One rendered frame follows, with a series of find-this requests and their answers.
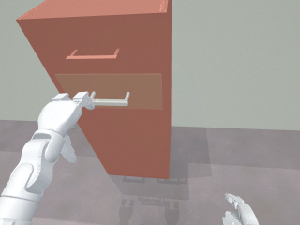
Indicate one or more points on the cabinet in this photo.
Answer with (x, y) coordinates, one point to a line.
(128, 141)

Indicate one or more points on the left robot hand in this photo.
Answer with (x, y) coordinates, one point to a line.
(61, 115)

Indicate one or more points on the drawer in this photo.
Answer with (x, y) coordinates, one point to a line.
(145, 89)

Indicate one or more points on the handle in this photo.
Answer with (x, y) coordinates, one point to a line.
(92, 59)
(110, 102)

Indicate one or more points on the robot left forearm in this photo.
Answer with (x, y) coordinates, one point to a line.
(28, 181)

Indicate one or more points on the right robot hand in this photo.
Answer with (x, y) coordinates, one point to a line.
(244, 215)

